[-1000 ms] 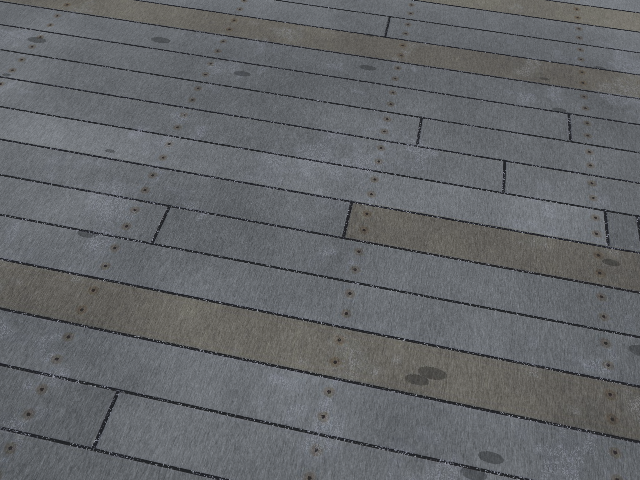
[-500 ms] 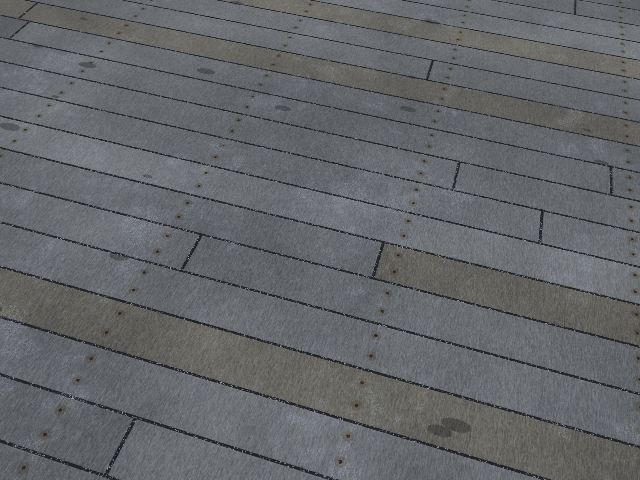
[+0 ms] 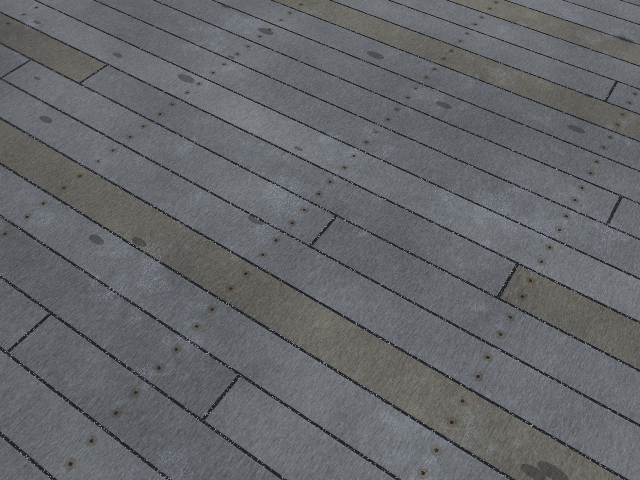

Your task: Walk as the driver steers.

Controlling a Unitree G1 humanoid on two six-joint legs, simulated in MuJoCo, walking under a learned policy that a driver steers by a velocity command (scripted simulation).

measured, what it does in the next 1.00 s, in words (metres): steps on the spot: right foot, then left foot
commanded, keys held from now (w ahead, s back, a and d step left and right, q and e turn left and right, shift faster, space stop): q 0.12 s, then no key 0.28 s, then e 0.56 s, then w+e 0.04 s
